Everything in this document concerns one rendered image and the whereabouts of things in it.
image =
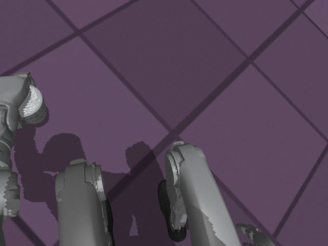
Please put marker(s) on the right robot foot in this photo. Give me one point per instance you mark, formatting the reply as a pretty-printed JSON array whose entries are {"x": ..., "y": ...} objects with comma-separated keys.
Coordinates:
[{"x": 175, "y": 235}]

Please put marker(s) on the left robot arm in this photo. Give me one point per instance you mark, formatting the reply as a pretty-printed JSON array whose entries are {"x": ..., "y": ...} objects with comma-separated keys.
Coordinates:
[{"x": 9, "y": 189}]

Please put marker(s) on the left robot foot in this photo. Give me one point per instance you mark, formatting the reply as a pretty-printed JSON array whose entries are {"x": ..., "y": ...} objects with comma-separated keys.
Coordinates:
[{"x": 110, "y": 223}]

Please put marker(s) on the left robot hand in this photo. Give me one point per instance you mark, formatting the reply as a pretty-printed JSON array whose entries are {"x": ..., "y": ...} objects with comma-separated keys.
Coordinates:
[{"x": 14, "y": 89}]

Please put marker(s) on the cup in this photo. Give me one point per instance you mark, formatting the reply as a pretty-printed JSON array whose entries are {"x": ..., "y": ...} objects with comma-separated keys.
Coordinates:
[{"x": 33, "y": 109}]

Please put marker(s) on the right robot hand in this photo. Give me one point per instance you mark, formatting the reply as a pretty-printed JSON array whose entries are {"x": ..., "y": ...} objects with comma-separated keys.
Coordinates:
[{"x": 259, "y": 239}]

